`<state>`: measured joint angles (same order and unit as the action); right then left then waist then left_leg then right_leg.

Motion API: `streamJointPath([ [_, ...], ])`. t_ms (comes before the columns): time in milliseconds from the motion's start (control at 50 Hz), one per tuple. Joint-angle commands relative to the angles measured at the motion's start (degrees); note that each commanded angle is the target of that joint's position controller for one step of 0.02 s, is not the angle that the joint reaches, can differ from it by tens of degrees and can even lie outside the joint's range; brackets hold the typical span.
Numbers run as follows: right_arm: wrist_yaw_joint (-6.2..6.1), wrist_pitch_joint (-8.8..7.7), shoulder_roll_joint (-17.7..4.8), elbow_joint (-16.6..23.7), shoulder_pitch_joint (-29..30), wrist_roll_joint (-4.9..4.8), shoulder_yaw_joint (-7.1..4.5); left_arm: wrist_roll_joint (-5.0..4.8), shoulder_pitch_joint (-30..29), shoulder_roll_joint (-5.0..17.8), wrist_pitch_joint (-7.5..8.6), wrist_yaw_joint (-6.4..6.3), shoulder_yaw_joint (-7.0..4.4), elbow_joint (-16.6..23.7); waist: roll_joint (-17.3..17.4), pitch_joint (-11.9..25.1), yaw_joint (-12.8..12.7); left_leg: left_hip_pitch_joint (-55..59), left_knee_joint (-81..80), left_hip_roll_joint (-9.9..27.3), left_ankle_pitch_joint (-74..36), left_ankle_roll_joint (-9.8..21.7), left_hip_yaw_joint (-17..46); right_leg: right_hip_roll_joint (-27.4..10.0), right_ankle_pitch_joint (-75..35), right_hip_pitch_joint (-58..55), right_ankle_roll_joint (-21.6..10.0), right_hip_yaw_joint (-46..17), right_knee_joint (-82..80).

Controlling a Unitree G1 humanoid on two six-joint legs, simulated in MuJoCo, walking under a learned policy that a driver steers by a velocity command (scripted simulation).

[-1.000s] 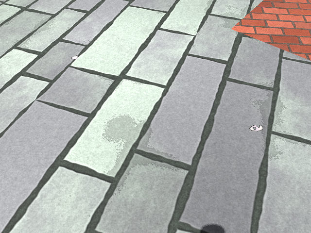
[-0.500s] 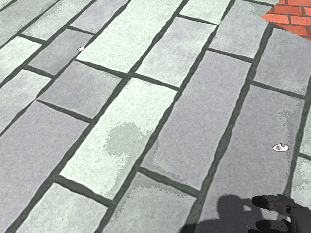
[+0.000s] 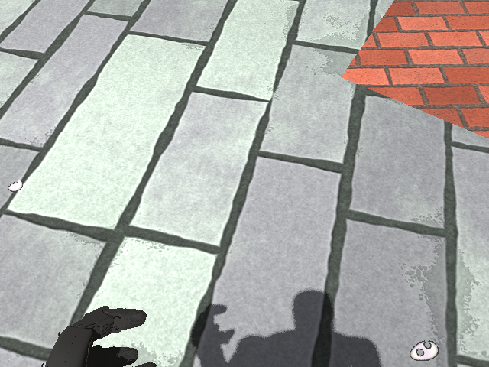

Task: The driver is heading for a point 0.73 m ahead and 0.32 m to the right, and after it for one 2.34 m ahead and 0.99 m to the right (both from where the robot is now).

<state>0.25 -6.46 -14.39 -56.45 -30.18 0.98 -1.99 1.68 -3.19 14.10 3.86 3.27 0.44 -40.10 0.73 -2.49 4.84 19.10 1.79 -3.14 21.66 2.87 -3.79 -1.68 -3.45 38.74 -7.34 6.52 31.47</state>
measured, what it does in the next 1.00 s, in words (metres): walks ahead, turning right: right foot, then left foot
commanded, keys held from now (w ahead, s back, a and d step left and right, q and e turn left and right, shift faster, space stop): w+e+shift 0.98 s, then w+q+shift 0.02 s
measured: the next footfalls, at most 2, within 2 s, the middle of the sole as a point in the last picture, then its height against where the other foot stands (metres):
right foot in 0.04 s outside the picture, level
left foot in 0.46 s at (223, 271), level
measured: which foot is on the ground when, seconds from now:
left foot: down 0.00-0.06, up 0.08-0.44, down 0.46-0.90, up 0.92-1.00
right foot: up 0.00-0.02, down 0.04-0.46, up 0.48-0.90, down 0.92-1.00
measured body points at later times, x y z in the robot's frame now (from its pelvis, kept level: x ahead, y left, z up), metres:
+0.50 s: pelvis +0.51 -0.04 +0.00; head +0.55 -0.04 +0.45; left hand +0.59 +0.27 -0.12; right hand +0.68 -0.34 -0.05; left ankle +0.68 +0.05 -0.71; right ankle +0.25 -0.07 -0.66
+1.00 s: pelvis +0.90 -0.26 -0.01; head +0.92 -0.28 +0.44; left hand +1.20 -0.20 -0.12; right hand +0.73 -0.47 -0.13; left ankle +0.88 -0.02 -0.57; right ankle +0.93 -0.31 -0.71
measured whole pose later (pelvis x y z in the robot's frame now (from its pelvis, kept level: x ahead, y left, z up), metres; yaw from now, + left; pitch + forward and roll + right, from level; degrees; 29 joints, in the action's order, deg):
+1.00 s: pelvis +0.90 -0.26 -0.01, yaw -52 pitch -1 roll +0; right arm -0.3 -4.3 -13.5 -45.1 -18.5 2.1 -0.6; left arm 1.4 10.8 18.6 -0.4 1.3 -3.0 -42.8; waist -0.9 -3.8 1.7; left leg -13.9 81.3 3.4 20.7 -2.0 0.0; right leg 11.1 16.5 24.1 -12.3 5.2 40.9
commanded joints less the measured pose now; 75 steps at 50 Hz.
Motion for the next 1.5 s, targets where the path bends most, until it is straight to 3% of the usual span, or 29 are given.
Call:
streamJointPath([
  [20,-2.21,1.67,-13.30,2.56,1.93,2.42,-2.70,-0.31,20.36,9.26,-0.03,-1.32,-3.42,-3.87,7.80,10.09,-13.93,-9.26,34.67,14.76,-83.73,2.69,-4.28,8.79,10.57,-29.85,-3.56,3.31,1.66],
  [40,-2.47,2.03,-13.15,3.62,4.07,2.64,-2.70,0.18,31.87,12.08,-0.32,-2.12,-4.92,-7.00,6.61,14.70,-19.18,-19.87,53.17,13.28,-73.42,2.29,-4.85,5.56,16.01,-44.24,-5.37,-1.69,1.70],
  [60,-0.59,1.18,-4.23,7.06,0.11,0.46,-0.66,1.48,33.60,18.61,-0.80,-2.81,-7.16,-7.48,-10.09,20.46,-12.94,-47.01,79.15,4.88,-24.33,-0.80,-3.34,-11.32,27.78,-64.67,-14.43,-30.56,1.34],
  [80,-0.02,-0.57,-6.62,8.58,2.72,-0.08,-0.83,0.09,32.40,17.81,-1.28,-2.29,-7.58,-7.89,-11.33,25.50,-12.53,-59.18,87.95,-1.28,2.79,-0.66,5.52,-16.03,32.06,-68.47,-18.26,-55.55,-11.86],
  [140,-0.27,-2.03,-6.32,13.37,15.76,1.09,0.26,-0.73,25.24,11.36,-0.61,-2.56,-6.71,-9.35,2.14,5.49,-7.79,-60.43,76.06,7.72,-6.50,0.47,8.68,-9.13,17.94,-43.95,-11.91,-36.96,-17.00],
  [200,0.57,1.19,-4.85,15.73,16.33,3.40,0.80,-1.54,23.79,8.42,0.39,-2.99,-5.43,-9.66,0.60,0.35,-2.39,-55.45,67.32,9.57,-1.68,-3.11,8.02,-3.90,16.42,-28.35,-11.64,-30.16,-20.05],
  [280,1.70,1.87,-4.23,22.29,30.80,2.07,2.16,-1.43,23.62,11.13,1.74,-2.55,-6.45,-8.07,-1.52,-6.22,-4.51,-48.73,43.80,9.04,-17.23,-6.34,3.78,0.51,12.80,-13.60,-9.97,-25.87,-26.49],
  [400,0.99,1.45,-8.13,23.06,31.70,0.59,1.02,-2.24,27.89,14.61,1.45,-2.72,-8.05,-7.98,-3.64,0.22,-6.97,-36.07,27.51,4.35,-25.66,-4.17,4.55,-1.39,-12.11,-29.48,-3.40,-27.39,-17.14],
  [460,-2.03,0.99,-15.67,17.23,4.61,1.30,-2.54,-0.83,23.91,14.82,1.64,-2.55,-7.85,-6.49,-1.39,16.34,7.07,-5.76,31.17,9.07,-5.05,-2.10,8.49,3.24,-15.85,-21.65,-0.04,-23.85,21.16],
  [480,-2.79,0.87,-19.68,15.95,-2.96,3.71,-3.52,-1.39,24.70,3.89,2.05,-2.92,-5.17,-3.94,13.88,22.20,6.30,6.70,26.23,25.57,15.73,-0.91,28.76,8.63,30.22,-6.63,-0.13,-18.93,41.49],
  [500,-1.92,1.29,-21.79,16.68,3.76,3.32,-4.34,-3.80,30.85,4.45,1.72,-2.99,-4.16,-0.68,27.01,27.31,-1.16,6.53,11.99,33.22,24.35,4.44,59.32,8.45,31.64,3.20,-0.14,-15.09,51.35],
  [520,-1.48,1.62,-14.07,18.45,11.36,2.87,-3.28,-2.05,24.78,8.86,0.40,-3.46,-4.64,-2.92,12.58,16.08,-0.75,-2.83,11.00,28.73,29.28,4.28,49.41,3.00,24.44,6.31,-0.29,-13.25,52.08],
  [560,-1.09,1.74,-8.21,16.90,13.93,2.73,-1.86,-0.66,18.45,9.04,-0.75,-1.85,-4.91,-2.60,2.02,6.17,-1.33,-15.62,12.45,23.03,5.77,2.73,28.11,-0.91,18.77,3.69,0.90,-11.47,46.25],
  [660,0.13,-0.44,-4.29,10.13,8.27,0.08,-0.69,0.29,9.36,3.77,-3.73,0.79,-2.93,3.83,4.98,0.55,-4.29,-21.70,10.09,18.89,-24.03,-0.24,5.40,-4.20,14.86,6.45,1.40,-8.53,41.32],
  [800,-0.92,-1.01,-9.92,8.18,6.59,0.59,-1.56,0.00,-1.70,5.08,-3.59,2.82,-1.35,8.08,1.48,-5.05,-5.80,-21.76,7.46,14.77,-58.27,-2.86,-12.63,1.75,2.86,-5.81,-2.20,4.26,14.24],
  [880,-2.33,2.28,-16.23,10.29,9.33,0.87,-3.20,-0.10,22.58,11.53,-3.11,0.69,-4.33,0.66,5.94,8.41,-18.87,-21.61,42.13,19.03,-84.23,-2.14,-10.85,8.08,12.03,-33.92,-6.95,2.38,11.17],
  [900,-1.76,2.95,-15.45,11.06,10.57,1.39,-3.23,-0.42,32.11,13.96,-3.00,-0.75,-6.22,-3.21,2.16,12.19,-21.55,-32.21,61.56,16.43,-62.52,-2.00,-10.31,7.85,15.15,-48.87,-8.74,-2.45,7.10],
  [920,-0.61,2.74,-9.19,13.13,11.59,2.01,-2.00,-2.00,27.62,18.19,-3.83,-2.28,-7.91,-3.24,-12.23,7.72,-15.52,-49.73,84.41,4.58,-0.33,-3.44,-9.84,-0.60,14.49,-53.26,-10.94,-17.33,4.36],
  [940,-0.62,1.53,-9.22,20.37,9.22,0.64,-1.50,0.13,24.47,23.58,-4.74,-2.15,-8.57,0.04,-14.26,17.70,-10.68,-67.83,96.55,1.02,7.54,-5.22,1.91,-11.27,18.39,-66.73,-22.37,-47.69,-6.16],
  [960,-0.60,-0.06,-11.01,21.38,14.51,1.00,-1.16,-0.04,26.22,20.93,-4.78,-2.76,-8.63,0.65,-3.43,15.80,-12.87,-71.62,92.46,4.34,2.98,-4.81,8.52,-13.31,25.95,-63.16,-21.25,-53.81,-15.00],
  [1000,-0.72,-0.24,-9.88,19.96,15.18,1.29,-0.50,-0.23,22.72,14.94,-3.08,-3.66,-7.13,-1.68,5.32,2.00,-6.22,-66.20,79.71,9.18,-0.81,-4.58,8.03,-10.41,18.80,-43.47,-16.49,-43.78,-18.12],
  [1060,0.21,3.33,-6.99,17.14,10.84,3.06,0.40,-0.65,20.03,9.05,0.39,-3.99,-4.42,-2.47,5.71,-0.36,-1.00,-53.74,68.38,13.03,0.31,-5.77,6.67,-5.50,8.15,-25.56,-12.74,-29.94,-19.98],
  [1260,2.99,2.81,-5.64,20.69,28.75,-0.75,0.90,-0.62,28.89,12.02,4.06,-3.46,-4.37,-8.23,-2.25,-2.02,-7.48,-48.34,31.86,3.12,-32.12,3.92,-3.61,-3.87,-38.76,-43.11,1.68,-4.07,-26.63],
  [1300,2.76,3.19,-8.30,18.81,23.65,-0.30,-0.15,0.73,28.04,13.89,2.95,-5.00,-4.70,-8.14,-6.56,3.10,-3.69,-43.34,32.43,-1.55,-24.38,5.06,-5.40,-6.27,-58.82,-49.37,4.10,-2.21,-15.95],
  [1360,1.30,4.35,-14.76,9.29,-8.70,0.02,-3.77,2.06,18.23,15.68,0.81,-6.19,-5.39,-5.20,-4.57,13.11,13.66,-14.03,31.04,-0.40,-10.57,11.24,1.60,-3.42,-50.07,-33.62,5.26,1.39,36.43],
  [1380,0.87,5.35,-20.29,8.93,-4.73,0.41,-5.57,-0.42,22.55,6.29,2.34,-4.53,-3.40,-1.90,20.71,15.51,3.50,7.11,28.89,14.86,-7.09,21.95,33.59,9.47,24.48,0.46,10.27,-2.39,64.41],
  [1400,1.44,5.34,-18.46,11.90,1.19,-0.31,-5.51,0.02,20.82,8.56,3.71,-4.32,-2.29,0.72,9.01,21.20,3.51,8.20,17.98,18.88,-0.81,25.84,51.79,8.15,27.38,9.14,8.51,-12.99,67.29],
  [1440,0.81,5.03,-11.27,10.88,4.33,-0.33,-3.99,0.64,15.38,9.09,4.93,-3.51,-1.34,2.38,-6.02,6.55,-0.88,-11.34,12.04,16.64,1.31,20.12,42.76,0.79,20.24,7.20,6.30,-14.37,53.30],
  [1500,0.20,3.51,-9.99,10.26,6.81,-0.32,-2.92,3.25,14.65,7.03,1.41,-2.88,-0.20,4.23,-5.15,-1.63,-6.91,-32.08,9.23,8.81,-5.18,16.73,31.87,-2.60,23.34,-0.09,8.13,-12.12,42.03],
])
